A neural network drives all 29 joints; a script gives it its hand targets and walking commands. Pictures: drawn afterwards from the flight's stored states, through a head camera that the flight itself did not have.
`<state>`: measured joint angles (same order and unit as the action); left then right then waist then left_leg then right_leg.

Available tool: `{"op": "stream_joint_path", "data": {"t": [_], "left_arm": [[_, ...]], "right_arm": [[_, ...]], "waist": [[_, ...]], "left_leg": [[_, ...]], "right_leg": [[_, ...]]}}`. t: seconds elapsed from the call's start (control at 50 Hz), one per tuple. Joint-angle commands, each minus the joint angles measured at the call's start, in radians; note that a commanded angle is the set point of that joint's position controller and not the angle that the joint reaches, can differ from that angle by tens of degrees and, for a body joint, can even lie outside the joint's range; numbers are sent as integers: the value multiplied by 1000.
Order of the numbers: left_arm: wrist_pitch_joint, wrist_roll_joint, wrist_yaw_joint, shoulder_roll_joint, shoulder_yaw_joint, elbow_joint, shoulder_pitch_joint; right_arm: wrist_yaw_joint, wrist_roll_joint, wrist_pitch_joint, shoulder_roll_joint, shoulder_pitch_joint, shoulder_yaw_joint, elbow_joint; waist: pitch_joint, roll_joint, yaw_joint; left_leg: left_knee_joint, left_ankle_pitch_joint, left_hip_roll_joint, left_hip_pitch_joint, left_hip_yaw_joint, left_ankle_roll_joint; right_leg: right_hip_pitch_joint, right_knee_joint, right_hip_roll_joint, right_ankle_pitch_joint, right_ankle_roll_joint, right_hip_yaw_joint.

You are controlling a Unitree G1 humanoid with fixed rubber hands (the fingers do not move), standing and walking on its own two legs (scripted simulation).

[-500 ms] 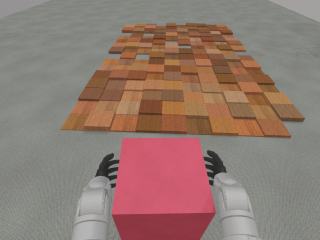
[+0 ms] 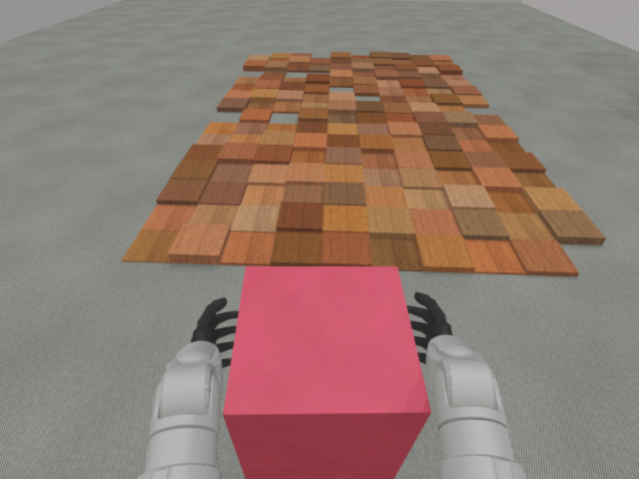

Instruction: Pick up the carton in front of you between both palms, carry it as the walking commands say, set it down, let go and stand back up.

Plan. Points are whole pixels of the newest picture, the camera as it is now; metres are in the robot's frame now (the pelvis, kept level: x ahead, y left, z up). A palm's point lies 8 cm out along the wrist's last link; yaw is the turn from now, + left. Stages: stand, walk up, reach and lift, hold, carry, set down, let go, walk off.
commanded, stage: hold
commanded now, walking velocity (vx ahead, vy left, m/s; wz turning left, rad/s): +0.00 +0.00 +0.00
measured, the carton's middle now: (321, 378) +0.30 +0.00 -0.02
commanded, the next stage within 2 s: carry in 0.18 s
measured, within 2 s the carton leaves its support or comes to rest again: neither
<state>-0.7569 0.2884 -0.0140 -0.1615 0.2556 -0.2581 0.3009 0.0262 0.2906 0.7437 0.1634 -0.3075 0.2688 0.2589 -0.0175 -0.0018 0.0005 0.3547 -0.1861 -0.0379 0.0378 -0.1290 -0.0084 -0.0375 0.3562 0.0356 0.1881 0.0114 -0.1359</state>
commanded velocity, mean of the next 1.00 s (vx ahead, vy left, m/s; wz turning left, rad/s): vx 0.43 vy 0.00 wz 0.00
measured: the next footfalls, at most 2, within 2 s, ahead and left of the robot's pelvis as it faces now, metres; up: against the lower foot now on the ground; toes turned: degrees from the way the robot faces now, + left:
right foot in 0.74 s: +0.27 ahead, -0.10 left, +0.00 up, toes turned -9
left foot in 1.16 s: +0.64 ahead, +0.09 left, +0.00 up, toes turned +11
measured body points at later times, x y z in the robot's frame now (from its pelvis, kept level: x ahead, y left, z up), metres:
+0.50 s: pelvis +0.08 -0.01 -0.02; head +0.04 -0.01 +0.43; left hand +0.37 +0.14 +0.07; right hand +0.37 -0.16 +0.07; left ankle +0.03 +0.11 -0.74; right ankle +0.01 -0.14 -0.75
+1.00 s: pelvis +0.34 -0.03 +0.00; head +0.33 -0.03 +0.45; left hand +0.58 +0.15 +0.09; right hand +0.61 -0.15 +0.09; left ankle +0.39 +0.11 -0.70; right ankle +0.23 -0.10 -0.75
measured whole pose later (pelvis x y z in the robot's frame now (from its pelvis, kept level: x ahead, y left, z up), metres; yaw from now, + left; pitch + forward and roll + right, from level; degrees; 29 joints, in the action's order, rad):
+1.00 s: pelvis +0.34 -0.03 +0.00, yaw +2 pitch +6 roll +2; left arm -1.23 0.05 0.13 -0.13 0.07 0.49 0.04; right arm -0.12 0.06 1.22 0.13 -0.06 0.06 -0.49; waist 0.15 -0.02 -0.05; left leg 0.82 -0.23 0.08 0.59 0.13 0.00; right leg -0.06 0.27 -0.02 0.31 -0.05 0.18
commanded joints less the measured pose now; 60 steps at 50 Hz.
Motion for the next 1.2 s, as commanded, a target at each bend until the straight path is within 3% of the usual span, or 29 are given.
{"op": "stream_joint_path", "data": {"t": [0.0,0.14,0.16,0.22,0.3,0.34,0.4,0.44,0.46,0.5,0.52,0.54,0.56,0.6,0.62,0.66,0.7,0.72,0.74,0.76,0.78,0.82,0.84,0.9,1.04,1.12,1.14,1.16,1.18], "left_arm": [[27,-252,-227,-891,-535,14,499],[25,-256,-224,-887,-541,32,474],[22,-273,-223,-887,-568,51,485],[11,-299,-213,-888,-604,113,501],[-41,-358,-184,-895,-697,236,496],[-90,-390,-165,-876,-740,300,496],[-175,-423,-125,-831,-770,362,458],[-225,-430,-87,-801,-768,411,372],[-250,-435,-70,-795,-774,453,353],[-299,-453,-47,-792,-792,535,297],[-322,-479,-43,-796,-817,593,298],[-347,-506,-43,-798,-837,638,299],[-366,-521,-44,-789,-855,667,296],[-387,-562,-48,-821,-876,731,285],[-394,-569,-46,-834,-873,748,251],[-403,-560,-36,-842,-857,768,154],[-410,-538,-19,-818,-842,790,109],[-416,-524,-11,-801,-831,798,86],[-422,-505,0,-772,-812,797,59],[-429,-497,8,-745,-798,807,92],[-443,-513,10,-751,-810,842,134],[-461,-533,7,-761,-826,859,163],[-467,-546,2,-767,-841,859,173],[-477,-583,-25,-768,-877,839,165],[-465,-584,-63,-769,-872,806,139],[-459,-559,-60,-758,-863,821,115],[-459,-550,-58,-744,-858,821,112],[-463,-548,-56,-744,-858,830,119],[-462,-548,-58,-755,-864,834,121]], "right_arm": [[221,-241,-12,895,-459,-533,19],[219,-244,-10,892,-434,-538,2],[217,-251,-6,894,-450,-560,-9],[206,-280,6,892,-446,-594,-73],[175,-342,60,894,-440,-692,-202],[152,-366,109,884,-423,-737,-266],[111,-396,195,843,-411,-774,-343],[91,-440,251,817,-391,-806,-416],[84,-471,276,812,-385,-826,-456],[68,-507,316,814,-325,-851,-529],[56,-507,334,814,-277,-851,-554],[44,-498,349,801,-217,-840,-567],[33,-481,366,810,-157,-832,-566],[21,-506,394,840,-159,-844,-687],[18,-520,404,851,-167,-862,-734],[18,-540,419,848,-136,-880,-797],[20,-565,435,807,-136,-902,-842],[20,-579,445,774,-131,-906,-859],[22,-587,458,734,-174,-905,-889],[26,-598,472,717,-212,-916,-904],[29,-607,480,720,-205,-918,-885],[29,-599,488,739,-163,-898,-832],[25,-583,489,749,-134,-883,-806],[9,-518,486,771,-63,-841,-744],[0,-479,469,792,-60,-851,-769],[10,-507,464,788,-59,-868,-789],[15,-506,464,786,-48,-868,-787],[21,-505,464,770,-46,-860,-779],[28,-520,457,789,-45,-871,-758]], "waist": [[186,2,0],[196,3,-1],[191,14,-2],[174,16,0],[281,59,3],[279,71,7],[227,-72,-10],[196,-235,-18],[191,-215,-15],[290,-115,-10],[308,-36,8],[328,202,30],[312,333,26],[263,157,44],[262,107,41],[270,147,29],[353,127,-7],[411,74,-18],[414,-127,-52],[365,-313,-36],[330,-190,-32],[312,-24,-25],[303,-2,-20],[269,-70,-19],[141,-166,-23],[248,-158,8],[306,-105,28],[382,96,34],[409,282,24]], "left_leg": [[-62,82,-54,-25,70,-10],[-63,126,-56,-38,69,-12],[21,-19,114,89,41,14],[-19,-539,103,215,-13,37],[1,-391,156,178,-38,62],[0,-453,180,202,-54,75],[196,-368,118,384,89,37],[309,-293,55,578,241,7],[228,-281,59,554,261,9],[78,-169,57,250,272,14],[11,-129,100,60,179,41],[32,119,241,-186,-47,112],[13,481,369,-343,-214,182],[-7,516,419,-404,-220,236],[-9,453,404,-385,-160,209],[-19,388,335,-237,-1,131],[121,389,243,35,219,57],[260,318,208,221,292,26],[538,66,123,424,345,-21],[726,-296,28,676,277,-21],[847,-326,101,733,159,18],[849,-236,165,752,139,35],[781,-177,180,736,142,30],[589,-93,137,677,217,9],[215,129,68,498,364,27],[142,74,-22,122,459,50],[129,30,31,-62,399,45],[24,-264,313,-212,-75,153],[-165,-231,477,-291,-447,259]], "right_leg": [[14,-62,57,-84,5,74],[28,-62,59,-129,7,71],[-97,30,-111,18,-7,40],[-223,13,-87,503,-27,7],[-239,145,-71,275,-27,111],[-264,137,-81,329,-31,113],[-161,-3,-199,394,-80,-44],[0,-67,-321,188,-164,-238],[6,-32,-326,31,-176,-210],[-108,94,-253,-50,-119,-13],[-238,258,-170,-178,-64,144],[-507,526,-102,-202,-13,259],[-751,619,-49,224,10,305],[-890,552,-84,480,-8,241],[-853,441,-98,445,-13,240],[-630,249,-56,199,-14,303],[-141,63,31,-23,-26,406],[138,74,-11,-17,-48,370],[235,-84,-236,237,-93,-20],[303,-157,-447,57,-223,-425],[272,-114,-474,-35,-279,-392],[199,-105,-425,-153,-237,-229],[170,-126,-399,-168,-203,-152],[134,-157,-323,-247,-147,28],[36,-175,-256,-443,-113,233],[6,164,-215,-709,-60,375],[-107,349,-186,-548,-41,374],[-325,651,-119,-280,-3,351],[-543,881,3,226,10,268]]}}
